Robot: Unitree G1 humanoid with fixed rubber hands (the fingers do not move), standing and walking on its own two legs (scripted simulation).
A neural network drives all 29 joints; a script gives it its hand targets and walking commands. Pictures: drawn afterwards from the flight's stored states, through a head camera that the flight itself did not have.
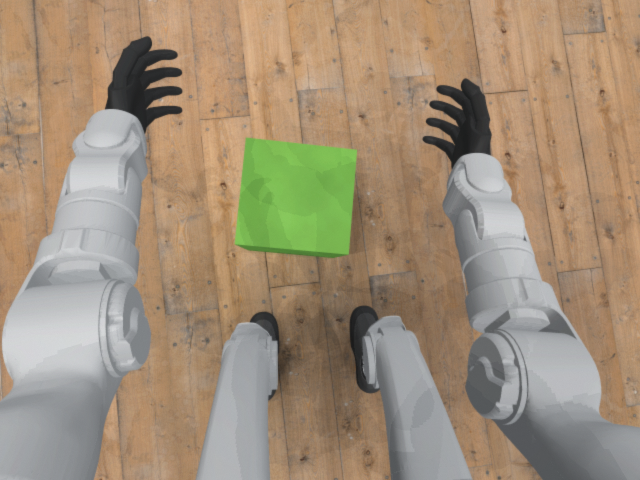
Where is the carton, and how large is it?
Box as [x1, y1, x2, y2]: [235, 138, 356, 257]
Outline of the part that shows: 246,138 235,244 250,250 327,257 348,254 356,150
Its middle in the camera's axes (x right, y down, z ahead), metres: -0.05 -0.06 +0.85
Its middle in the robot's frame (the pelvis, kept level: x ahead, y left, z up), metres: +0.47 +0.02 -0.51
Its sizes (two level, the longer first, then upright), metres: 0.210 0.200 0.250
